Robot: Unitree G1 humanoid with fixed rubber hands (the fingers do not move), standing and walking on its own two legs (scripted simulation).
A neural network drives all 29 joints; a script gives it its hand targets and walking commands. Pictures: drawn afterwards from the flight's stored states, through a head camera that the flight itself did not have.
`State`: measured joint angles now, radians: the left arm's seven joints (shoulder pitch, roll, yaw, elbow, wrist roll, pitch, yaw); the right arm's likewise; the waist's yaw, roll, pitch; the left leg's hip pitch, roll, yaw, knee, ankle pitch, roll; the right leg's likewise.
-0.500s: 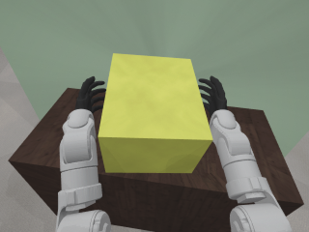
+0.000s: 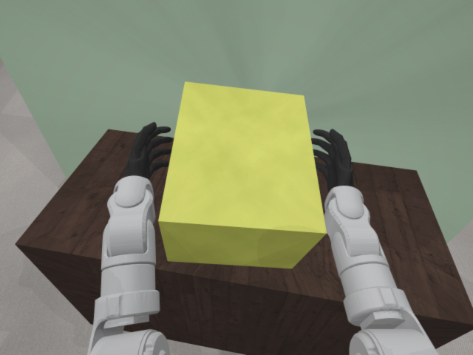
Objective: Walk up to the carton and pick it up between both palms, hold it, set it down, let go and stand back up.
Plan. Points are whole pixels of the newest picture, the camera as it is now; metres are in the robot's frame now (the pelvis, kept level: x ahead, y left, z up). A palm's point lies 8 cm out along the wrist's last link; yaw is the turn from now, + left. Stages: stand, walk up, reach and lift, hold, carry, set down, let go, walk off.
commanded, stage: set down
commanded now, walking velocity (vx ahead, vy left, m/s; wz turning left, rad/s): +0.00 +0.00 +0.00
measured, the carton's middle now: (238, 175) +0.41 +0.01 +0.10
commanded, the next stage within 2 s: none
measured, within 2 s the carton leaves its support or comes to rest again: neither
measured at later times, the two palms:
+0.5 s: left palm (156, 177) +0.38 +0.15 +0.11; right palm (338, 184) +0.37 -0.17 +0.11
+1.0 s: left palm (166, 179) +0.40 +0.14 +0.09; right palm (339, 185) +0.39 -0.18 +0.09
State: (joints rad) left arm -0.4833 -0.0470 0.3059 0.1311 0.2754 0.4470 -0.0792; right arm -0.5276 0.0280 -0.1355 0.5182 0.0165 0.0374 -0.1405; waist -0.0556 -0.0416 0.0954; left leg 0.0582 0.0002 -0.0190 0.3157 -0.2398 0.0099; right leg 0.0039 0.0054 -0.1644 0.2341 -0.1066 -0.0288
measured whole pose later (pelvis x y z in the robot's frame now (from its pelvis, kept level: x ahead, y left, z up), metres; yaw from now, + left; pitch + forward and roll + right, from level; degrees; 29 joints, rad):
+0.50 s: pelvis +0.02 +0.00 +0.00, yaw -1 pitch -4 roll -2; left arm -0.44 -0.07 0.25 0.22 0.26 0.32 -0.01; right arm -0.49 -0.02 -0.12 0.62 0.03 -0.12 -0.13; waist -0.05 -0.04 0.08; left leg 0.02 0.01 -0.01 0.32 -0.27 0.01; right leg -0.03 0.02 -0.15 0.22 -0.12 -0.03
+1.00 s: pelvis +0.01 +0.00 +0.00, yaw -2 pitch +0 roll -1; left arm -0.62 -0.06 0.37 0.67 0.28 0.08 0.01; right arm -0.65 0.01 -0.39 0.93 -0.17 -0.25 -0.05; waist -0.02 -0.02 0.02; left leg -0.06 0.01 0.01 0.31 -0.24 0.01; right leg -0.13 0.01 -0.14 0.23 -0.10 -0.03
